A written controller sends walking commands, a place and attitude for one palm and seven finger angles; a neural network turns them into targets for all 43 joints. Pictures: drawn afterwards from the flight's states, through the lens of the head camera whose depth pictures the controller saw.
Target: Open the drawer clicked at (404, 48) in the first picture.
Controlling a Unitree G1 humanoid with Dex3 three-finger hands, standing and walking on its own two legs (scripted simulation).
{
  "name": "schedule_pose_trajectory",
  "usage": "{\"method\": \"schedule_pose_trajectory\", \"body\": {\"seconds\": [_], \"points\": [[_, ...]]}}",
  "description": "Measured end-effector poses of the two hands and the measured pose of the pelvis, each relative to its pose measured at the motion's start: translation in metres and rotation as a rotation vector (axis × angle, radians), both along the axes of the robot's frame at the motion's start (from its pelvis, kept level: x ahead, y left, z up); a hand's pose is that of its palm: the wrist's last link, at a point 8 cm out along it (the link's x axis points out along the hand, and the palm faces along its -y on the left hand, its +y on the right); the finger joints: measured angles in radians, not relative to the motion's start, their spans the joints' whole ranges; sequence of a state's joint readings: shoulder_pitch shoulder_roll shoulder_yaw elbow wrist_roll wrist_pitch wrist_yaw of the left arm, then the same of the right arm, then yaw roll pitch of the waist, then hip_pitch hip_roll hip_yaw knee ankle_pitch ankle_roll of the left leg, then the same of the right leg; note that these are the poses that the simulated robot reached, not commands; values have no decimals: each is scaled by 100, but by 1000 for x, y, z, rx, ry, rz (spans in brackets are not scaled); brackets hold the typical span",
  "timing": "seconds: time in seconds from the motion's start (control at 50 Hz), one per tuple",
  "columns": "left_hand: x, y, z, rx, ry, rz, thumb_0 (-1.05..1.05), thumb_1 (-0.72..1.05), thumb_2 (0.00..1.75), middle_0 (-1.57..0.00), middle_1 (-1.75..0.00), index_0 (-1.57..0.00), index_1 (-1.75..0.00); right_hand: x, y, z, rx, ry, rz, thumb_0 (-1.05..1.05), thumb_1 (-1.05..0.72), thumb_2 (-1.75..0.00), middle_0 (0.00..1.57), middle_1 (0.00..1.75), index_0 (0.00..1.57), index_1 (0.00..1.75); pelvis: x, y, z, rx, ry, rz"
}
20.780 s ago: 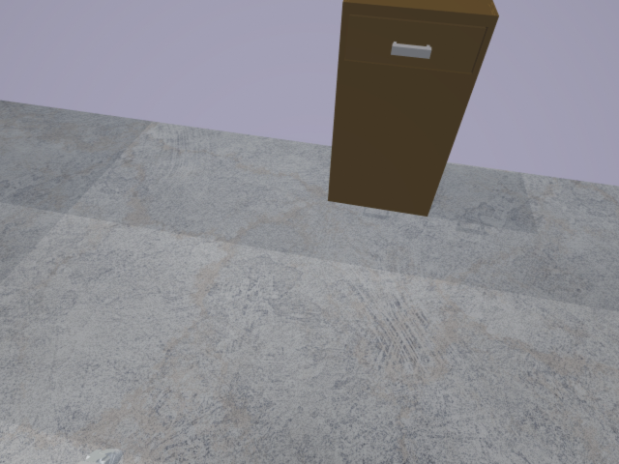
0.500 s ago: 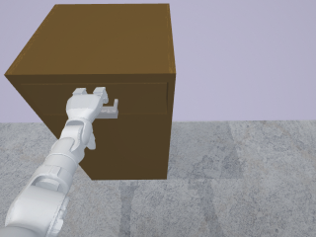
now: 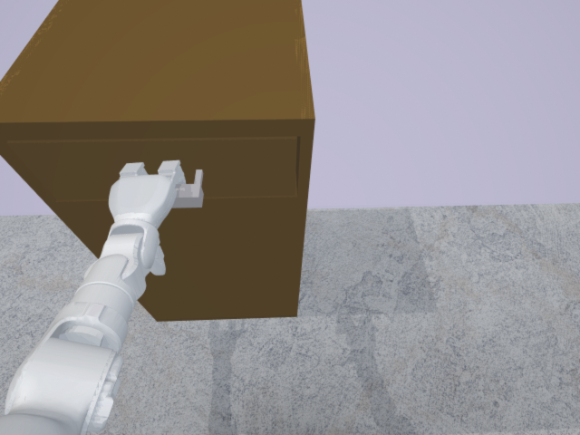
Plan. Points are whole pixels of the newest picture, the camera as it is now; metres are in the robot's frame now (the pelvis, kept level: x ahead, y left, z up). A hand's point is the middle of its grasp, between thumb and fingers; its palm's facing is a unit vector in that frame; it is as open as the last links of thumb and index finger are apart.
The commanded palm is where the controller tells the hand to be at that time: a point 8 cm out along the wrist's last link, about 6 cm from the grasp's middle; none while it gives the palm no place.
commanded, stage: lower the fingers behind the handle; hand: left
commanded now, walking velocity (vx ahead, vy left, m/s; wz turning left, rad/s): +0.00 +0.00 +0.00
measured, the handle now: (163, 185) +0.49 +0.20 +0.02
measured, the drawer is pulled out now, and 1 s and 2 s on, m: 0.00 0.00 0.07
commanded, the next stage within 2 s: close the thumb around the handle in 0.46 s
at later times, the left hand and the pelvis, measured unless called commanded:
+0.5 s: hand (158, 217) +0.44 +0.20 +0.00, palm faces -0.04 -0.03 -1.00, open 13.8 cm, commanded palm +0.42 +0.21 +0.06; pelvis +0.00 +0.01 -0.01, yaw +0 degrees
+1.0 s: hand (159, 216) +0.45 +0.20 +0.00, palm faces -0.04 -0.03 -1.00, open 8.7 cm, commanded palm +0.42 +0.20 +0.06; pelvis -0.01 +0.02 -0.01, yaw +0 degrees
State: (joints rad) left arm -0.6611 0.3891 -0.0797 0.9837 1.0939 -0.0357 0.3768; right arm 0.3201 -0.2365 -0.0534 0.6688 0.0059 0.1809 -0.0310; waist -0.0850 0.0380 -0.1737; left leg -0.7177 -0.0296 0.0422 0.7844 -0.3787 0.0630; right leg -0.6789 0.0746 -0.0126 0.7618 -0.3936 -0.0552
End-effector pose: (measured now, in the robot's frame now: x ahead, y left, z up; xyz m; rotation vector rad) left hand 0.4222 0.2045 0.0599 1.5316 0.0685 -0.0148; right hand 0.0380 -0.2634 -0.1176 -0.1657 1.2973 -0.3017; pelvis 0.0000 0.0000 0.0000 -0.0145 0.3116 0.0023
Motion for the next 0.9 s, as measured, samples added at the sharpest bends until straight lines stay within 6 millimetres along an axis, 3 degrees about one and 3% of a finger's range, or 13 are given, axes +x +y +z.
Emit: {"method": "schedule_pose_trajectory", "body": {"seconds": [0.64,0.76,0.9], "points": [[4,1,-6,1,-30,-10,0,-48,31,-32,-121,-33,-120,-8,14,-3,-9,8,5,0,-90,-90,20,30,21,30,-6,14,-7,-16,15,1],[6,0,-6,7,-36,-2,0,-32,37,-33,-122,-34,-123,-12,15,-3,-12,18,3,0,-90,-90,20,30,21,30,-7,16,-7,-18,16,5],[6,-1,-5,9,-25,11,0,0,51,-35,-125,-34,-126,-15,16,-4,-7,22,2,0,-90,-90,20,30,21,30,-8,17,-7,-19,15,7]]}}
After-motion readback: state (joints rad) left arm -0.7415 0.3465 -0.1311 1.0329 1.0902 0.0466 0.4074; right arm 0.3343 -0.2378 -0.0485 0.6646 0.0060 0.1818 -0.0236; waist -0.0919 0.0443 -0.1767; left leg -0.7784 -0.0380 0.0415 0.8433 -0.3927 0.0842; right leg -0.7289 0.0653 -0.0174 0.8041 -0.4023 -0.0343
